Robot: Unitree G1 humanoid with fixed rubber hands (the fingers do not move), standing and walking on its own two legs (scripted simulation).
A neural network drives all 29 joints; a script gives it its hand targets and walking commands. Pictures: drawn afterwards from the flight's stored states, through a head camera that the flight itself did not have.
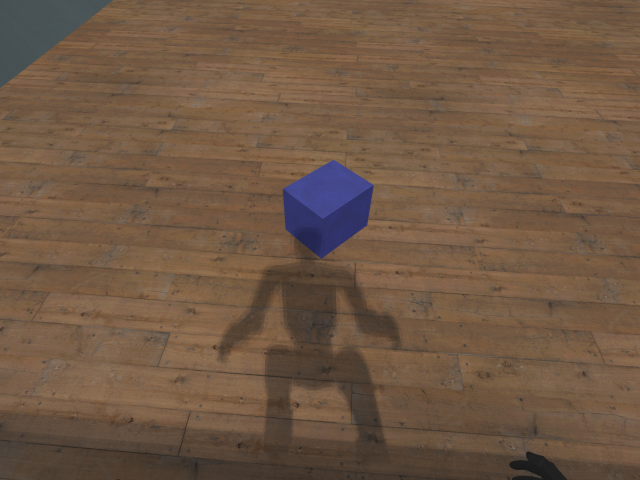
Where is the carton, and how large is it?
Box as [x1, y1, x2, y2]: [283, 160, 373, 258]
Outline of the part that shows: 334,160 330,161 283,189 285,228 321,258 366,225 373,186 372,184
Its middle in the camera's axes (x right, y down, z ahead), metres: +0.04 -0.15 +1.62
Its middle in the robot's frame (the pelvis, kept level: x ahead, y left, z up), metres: +1.25 +0.00 -0.64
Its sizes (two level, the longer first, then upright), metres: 0.284 0.227 0.232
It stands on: the floor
